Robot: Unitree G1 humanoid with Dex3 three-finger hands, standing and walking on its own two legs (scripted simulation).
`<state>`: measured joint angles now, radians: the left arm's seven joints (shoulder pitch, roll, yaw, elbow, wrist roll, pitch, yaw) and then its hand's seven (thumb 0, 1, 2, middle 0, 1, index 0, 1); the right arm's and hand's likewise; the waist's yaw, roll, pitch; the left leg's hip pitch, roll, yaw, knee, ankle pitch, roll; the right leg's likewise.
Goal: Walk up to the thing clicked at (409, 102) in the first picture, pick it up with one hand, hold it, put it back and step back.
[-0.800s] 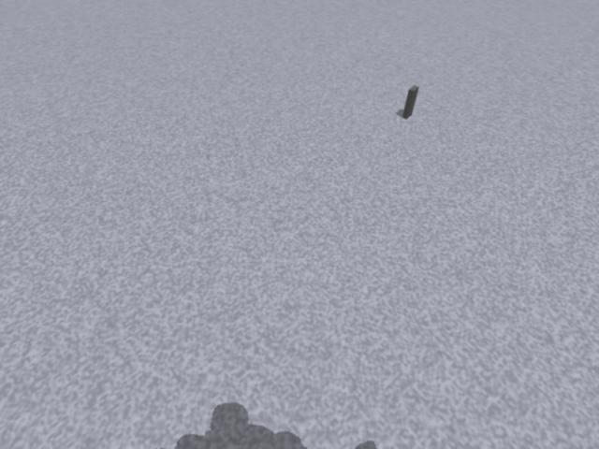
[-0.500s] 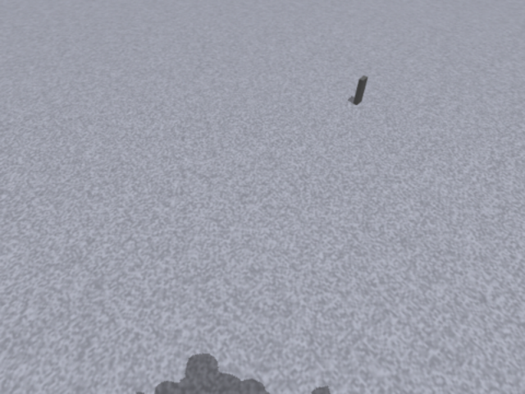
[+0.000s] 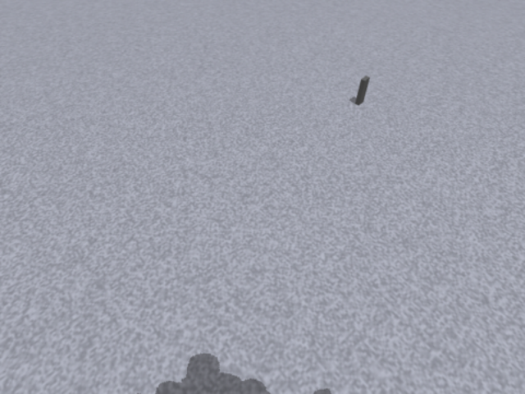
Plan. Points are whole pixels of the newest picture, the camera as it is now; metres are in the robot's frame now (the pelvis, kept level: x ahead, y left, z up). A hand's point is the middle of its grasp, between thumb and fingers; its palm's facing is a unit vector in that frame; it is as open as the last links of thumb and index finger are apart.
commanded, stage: stand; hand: left
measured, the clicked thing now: (362, 90) +2.04 -0.72 -0.69
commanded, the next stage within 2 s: walk up in 0.32 s
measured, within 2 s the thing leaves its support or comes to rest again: neither
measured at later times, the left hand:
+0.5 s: hand out of the picture +0.12 +0.25 -0.14, palm faces -0.12 -0.93 -0.35, open 7.4 cm
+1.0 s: hand (216, 310) +0.31 +0.10 -0.15, palm faces -0.23 -0.92 -0.33, open 7.4 cm
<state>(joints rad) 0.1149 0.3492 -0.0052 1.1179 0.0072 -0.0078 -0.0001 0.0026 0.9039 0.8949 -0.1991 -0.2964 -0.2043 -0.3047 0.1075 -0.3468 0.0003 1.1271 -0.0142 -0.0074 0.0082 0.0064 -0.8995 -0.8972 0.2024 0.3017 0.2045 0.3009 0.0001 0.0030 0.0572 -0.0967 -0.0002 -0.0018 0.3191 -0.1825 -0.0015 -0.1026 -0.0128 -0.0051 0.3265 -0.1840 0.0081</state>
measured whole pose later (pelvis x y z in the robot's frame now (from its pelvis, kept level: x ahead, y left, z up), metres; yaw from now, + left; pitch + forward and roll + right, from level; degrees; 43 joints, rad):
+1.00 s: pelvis +0.24 -0.16 -0.01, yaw -16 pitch -2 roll -2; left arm 0.35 0.38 0.07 0.97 0.01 -0.07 -0.08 0.00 0.90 0.89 -0.20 -0.30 -0.21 -0.31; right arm 0.17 -0.42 -0.07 0.92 -0.03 -0.05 0.11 0.01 -0.90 -0.90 0.20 0.30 0.21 0.30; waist 0.06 0.05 0.05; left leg -0.58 0.14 0.03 0.75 -0.17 -0.01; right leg -0.03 0.04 -0.02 0.37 -0.31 -0.03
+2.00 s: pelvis +0.80 -0.39 -0.02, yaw -25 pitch -1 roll -2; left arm 0.33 0.42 0.06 0.91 0.01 -0.09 -0.05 0.01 0.90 0.89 -0.20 -0.30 -0.21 -0.31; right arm 0.21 -0.44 -0.08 0.88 -0.03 -0.05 0.10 0.01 -0.90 -0.90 0.20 0.30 0.20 0.30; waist 0.05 0.05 0.06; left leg -0.53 0.12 0.01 0.64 -0.11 0.00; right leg -0.04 0.03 -0.06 0.42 -0.35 -0.01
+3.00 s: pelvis +1.21 -0.56 -0.02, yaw -22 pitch -2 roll -3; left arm 0.35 0.44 0.06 0.89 0.01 -0.08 -0.04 0.00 0.90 0.89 -0.20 -0.30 -0.21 -0.31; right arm 0.24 -0.42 -0.08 0.90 -0.03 -0.04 0.10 0.01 -0.90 -0.90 0.20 0.30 0.20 0.30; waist 0.04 0.01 0.06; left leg -0.41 0.08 0.02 0.58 -0.14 0.02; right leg -0.07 -0.05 -0.15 0.52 -0.40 0.02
